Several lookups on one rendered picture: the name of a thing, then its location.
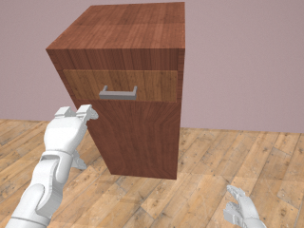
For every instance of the robot right forearm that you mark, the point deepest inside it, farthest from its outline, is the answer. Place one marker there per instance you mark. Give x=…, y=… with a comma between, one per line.
x=252, y=222

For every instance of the cabinet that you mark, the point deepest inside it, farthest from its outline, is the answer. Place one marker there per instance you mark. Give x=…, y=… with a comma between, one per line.
x=134, y=138

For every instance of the robot left hand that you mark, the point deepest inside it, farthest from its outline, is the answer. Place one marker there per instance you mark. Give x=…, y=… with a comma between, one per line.
x=67, y=129

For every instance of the handle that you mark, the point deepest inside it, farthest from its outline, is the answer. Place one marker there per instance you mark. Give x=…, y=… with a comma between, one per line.
x=118, y=95

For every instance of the robot right hand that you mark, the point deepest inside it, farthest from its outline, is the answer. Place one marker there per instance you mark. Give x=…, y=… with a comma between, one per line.
x=245, y=208

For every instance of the robot left forearm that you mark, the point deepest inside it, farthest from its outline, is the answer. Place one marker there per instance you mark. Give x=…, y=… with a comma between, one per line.
x=45, y=192

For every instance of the drawer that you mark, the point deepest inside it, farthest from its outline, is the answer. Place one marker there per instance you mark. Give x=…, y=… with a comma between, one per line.
x=152, y=85

